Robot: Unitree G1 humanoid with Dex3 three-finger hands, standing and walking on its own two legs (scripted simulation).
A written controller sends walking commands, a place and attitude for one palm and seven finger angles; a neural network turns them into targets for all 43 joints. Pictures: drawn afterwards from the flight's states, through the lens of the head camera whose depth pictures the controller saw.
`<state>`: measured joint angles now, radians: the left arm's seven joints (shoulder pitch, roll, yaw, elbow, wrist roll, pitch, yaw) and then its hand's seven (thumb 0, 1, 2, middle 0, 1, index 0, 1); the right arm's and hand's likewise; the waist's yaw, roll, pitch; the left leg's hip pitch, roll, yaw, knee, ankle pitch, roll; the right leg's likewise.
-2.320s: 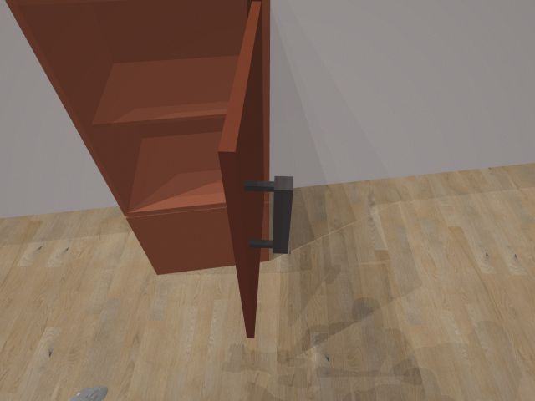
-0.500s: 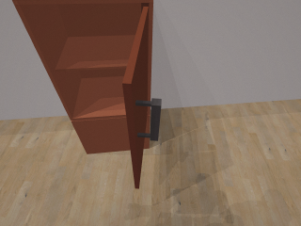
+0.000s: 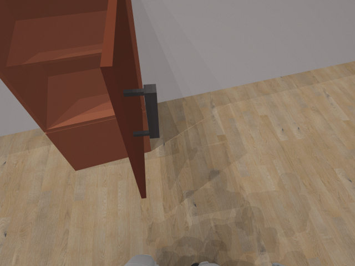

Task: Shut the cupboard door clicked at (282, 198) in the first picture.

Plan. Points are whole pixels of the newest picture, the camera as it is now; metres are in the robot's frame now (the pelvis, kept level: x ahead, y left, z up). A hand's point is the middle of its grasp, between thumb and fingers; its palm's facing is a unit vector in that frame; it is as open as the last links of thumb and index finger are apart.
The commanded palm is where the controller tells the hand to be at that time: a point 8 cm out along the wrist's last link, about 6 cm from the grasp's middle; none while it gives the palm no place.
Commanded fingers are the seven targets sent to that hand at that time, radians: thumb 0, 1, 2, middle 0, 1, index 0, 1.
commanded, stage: walk around to get in front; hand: left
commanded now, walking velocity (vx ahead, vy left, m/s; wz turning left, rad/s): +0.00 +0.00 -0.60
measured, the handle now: (142, 115) +0.41 +0.12 +0.09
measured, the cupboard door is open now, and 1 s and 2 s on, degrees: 79 79 79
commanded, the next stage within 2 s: none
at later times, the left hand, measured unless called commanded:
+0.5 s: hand out of the picture +0.11 +0.22 -0.15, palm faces -0.34 -0.92 -0.21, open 7.4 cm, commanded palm none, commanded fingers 0.00 0.90 0.90 -0.20 -0.30 -0.20 -0.30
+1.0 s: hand (124, 257) +0.15 +0.15 -0.17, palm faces -0.58 -0.79 -0.19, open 7.4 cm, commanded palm none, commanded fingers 0.00 0.90 0.90 -0.20 -0.30 -0.20 -0.30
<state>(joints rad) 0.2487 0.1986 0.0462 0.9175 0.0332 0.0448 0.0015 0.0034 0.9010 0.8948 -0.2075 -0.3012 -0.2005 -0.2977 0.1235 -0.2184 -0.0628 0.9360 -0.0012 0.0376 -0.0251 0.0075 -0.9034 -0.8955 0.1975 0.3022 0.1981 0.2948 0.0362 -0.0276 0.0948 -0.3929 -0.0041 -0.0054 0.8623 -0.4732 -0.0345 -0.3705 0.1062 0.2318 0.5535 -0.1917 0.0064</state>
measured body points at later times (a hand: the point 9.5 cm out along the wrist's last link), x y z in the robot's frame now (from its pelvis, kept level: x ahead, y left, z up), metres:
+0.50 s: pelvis -0.04 +0.05 +0.01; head +0.00 +0.05 +0.46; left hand +0.13 +0.26 -0.14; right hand -0.11 -0.20 -0.12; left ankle -0.02 +0.13 -0.73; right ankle -0.12 -0.09 -0.68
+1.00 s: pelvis -0.04 +0.05 +0.00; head -0.01 +0.05 +0.44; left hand +0.18 +0.19 -0.16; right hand -0.14 -0.20 -0.13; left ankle +0.04 +0.12 -0.73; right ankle -0.12 -0.07 -0.73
